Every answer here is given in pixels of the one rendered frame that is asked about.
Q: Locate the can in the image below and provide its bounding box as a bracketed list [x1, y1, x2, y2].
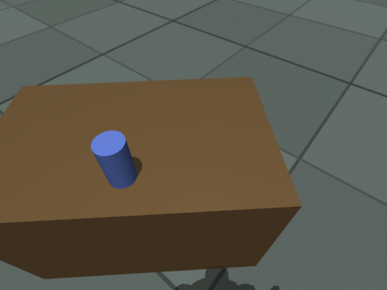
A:
[91, 130, 137, 189]

